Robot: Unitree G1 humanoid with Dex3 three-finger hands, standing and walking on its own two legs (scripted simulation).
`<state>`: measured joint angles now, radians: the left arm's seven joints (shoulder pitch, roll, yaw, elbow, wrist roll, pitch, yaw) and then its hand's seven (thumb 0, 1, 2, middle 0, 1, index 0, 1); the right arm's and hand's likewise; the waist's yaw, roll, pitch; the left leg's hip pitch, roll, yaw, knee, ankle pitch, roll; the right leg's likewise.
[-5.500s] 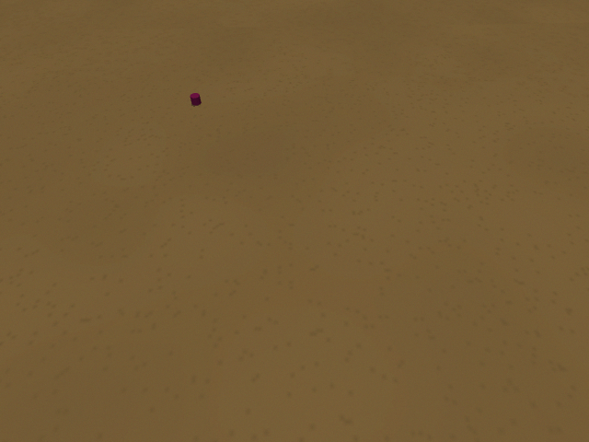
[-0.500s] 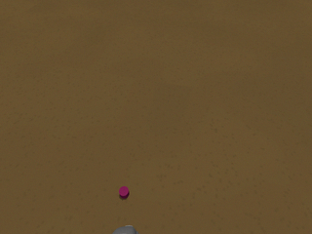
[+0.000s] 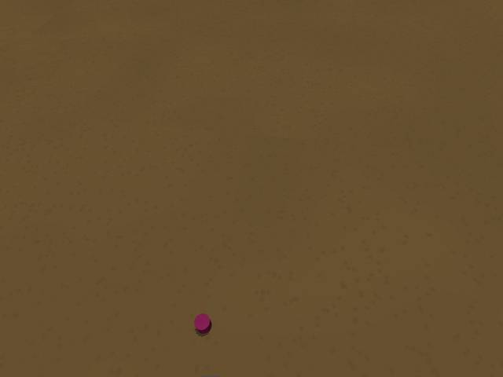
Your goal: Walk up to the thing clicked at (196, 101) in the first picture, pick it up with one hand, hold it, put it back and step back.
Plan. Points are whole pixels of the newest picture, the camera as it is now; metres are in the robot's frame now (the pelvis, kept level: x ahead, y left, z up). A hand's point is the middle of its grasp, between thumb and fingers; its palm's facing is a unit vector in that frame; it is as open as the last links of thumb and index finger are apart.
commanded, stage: walk up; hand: left
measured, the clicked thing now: (203, 323) +0.39 +0.23 -0.74
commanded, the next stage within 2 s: stand in 1.10 s
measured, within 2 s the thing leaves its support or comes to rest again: neither
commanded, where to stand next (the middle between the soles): +0.07 +0.01 m, yaw +1 degrees
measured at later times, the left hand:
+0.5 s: hand out of the picture +0.11 +0.26 -0.14, palm faces +0.00 -0.95 -0.32, open 7.4 cm
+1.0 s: hand out of the picture +0.09 +0.26 -0.14, palm faces +0.02 -0.95 -0.32, open 7.4 cm
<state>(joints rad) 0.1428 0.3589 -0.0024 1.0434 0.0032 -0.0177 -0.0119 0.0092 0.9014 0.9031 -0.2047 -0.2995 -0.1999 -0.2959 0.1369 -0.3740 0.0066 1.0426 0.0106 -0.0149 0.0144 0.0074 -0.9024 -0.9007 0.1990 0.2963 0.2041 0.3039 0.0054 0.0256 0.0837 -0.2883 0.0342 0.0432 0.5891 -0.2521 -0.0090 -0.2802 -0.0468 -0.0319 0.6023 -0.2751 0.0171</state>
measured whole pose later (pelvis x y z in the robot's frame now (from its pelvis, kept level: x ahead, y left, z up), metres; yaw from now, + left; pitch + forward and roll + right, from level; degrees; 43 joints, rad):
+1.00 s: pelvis +0.03 +0.01 +0.02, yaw +1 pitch -2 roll +0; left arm 0.08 0.34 0.01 1.17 0.01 -0.01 -0.01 0.01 0.90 0.90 -0.20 -0.30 -0.20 -0.30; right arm 0.07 -0.35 0.00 1.17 0.00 -0.01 0.01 0.01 -0.90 -0.90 0.20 0.30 0.20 0.30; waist 0.01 0.00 0.04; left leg -0.14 0.01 0.03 0.33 -0.16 0.00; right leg -0.11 -0.06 -0.06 0.32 -0.17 0.04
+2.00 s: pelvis +0.03 -0.01 +0.02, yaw +1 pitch -2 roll +0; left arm 0.10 0.35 -0.01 1.14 0.01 -0.01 -0.01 0.01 0.90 0.90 -0.20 -0.30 -0.20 -0.30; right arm 0.09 -0.35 0.00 1.16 -0.01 0.00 0.01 0.01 -0.90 -0.90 0.20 0.30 0.20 0.30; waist 0.00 0.00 0.05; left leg -0.12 0.03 0.02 0.32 -0.16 -0.02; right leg -0.10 -0.04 -0.07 0.32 -0.18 0.01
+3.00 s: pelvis +0.04 -0.01 +0.02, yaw +1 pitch -2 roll +0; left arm 0.11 0.35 -0.01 1.13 0.01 -0.01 -0.01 0.01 0.90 0.90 -0.20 -0.30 -0.20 -0.30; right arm 0.11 -0.35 0.00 1.14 -0.01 -0.01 0.00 0.01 -0.90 -0.90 0.20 0.30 0.20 0.30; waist 0.00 0.00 0.05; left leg -0.10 0.04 0.03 0.31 -0.17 -0.03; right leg -0.09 -0.03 -0.06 0.32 -0.19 0.01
